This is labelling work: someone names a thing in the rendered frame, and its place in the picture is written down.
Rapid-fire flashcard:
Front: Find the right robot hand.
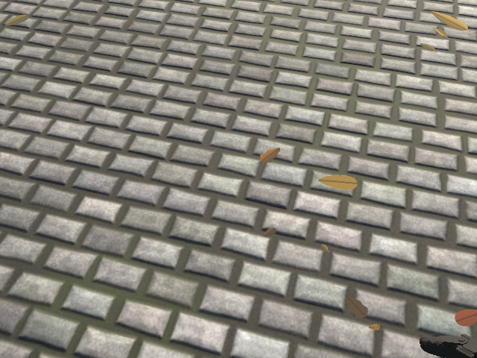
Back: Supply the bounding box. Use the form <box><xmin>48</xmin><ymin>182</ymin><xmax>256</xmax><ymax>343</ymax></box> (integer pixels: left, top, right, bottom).
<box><xmin>420</xmin><ymin>334</ymin><xmax>477</xmax><ymax>358</ymax></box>

